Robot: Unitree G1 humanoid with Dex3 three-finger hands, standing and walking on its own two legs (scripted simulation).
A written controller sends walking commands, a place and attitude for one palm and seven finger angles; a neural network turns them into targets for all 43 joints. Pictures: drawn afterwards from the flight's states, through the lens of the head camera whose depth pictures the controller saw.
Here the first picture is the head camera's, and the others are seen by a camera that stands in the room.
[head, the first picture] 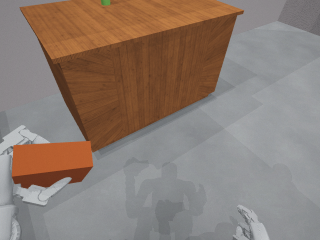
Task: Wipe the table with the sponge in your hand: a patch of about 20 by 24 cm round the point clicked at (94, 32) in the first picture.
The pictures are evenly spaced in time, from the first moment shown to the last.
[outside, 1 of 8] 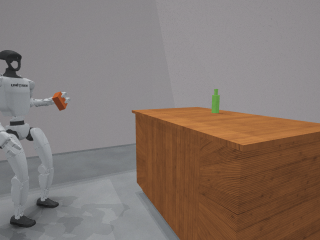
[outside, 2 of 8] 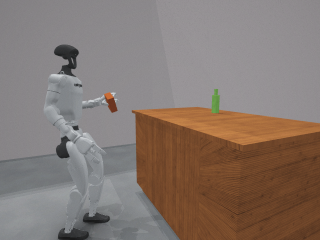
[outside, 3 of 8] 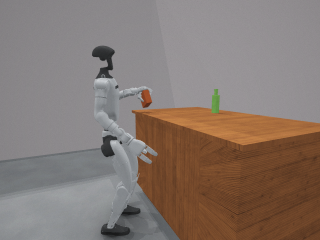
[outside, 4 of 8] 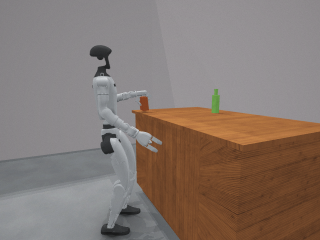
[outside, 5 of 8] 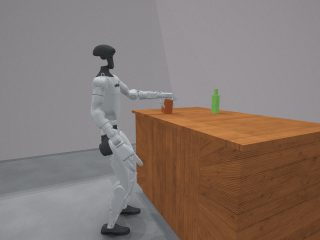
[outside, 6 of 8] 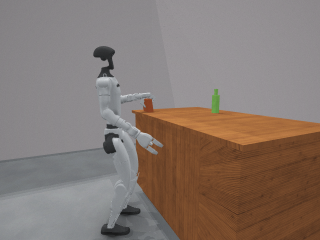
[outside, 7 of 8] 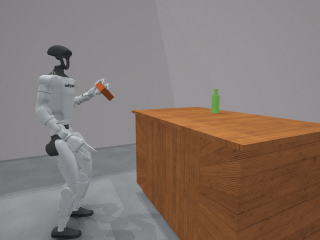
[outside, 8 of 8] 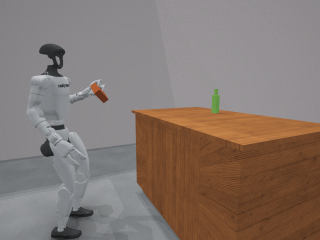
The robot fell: no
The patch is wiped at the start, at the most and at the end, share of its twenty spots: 0.00 0.95 0.95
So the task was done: yes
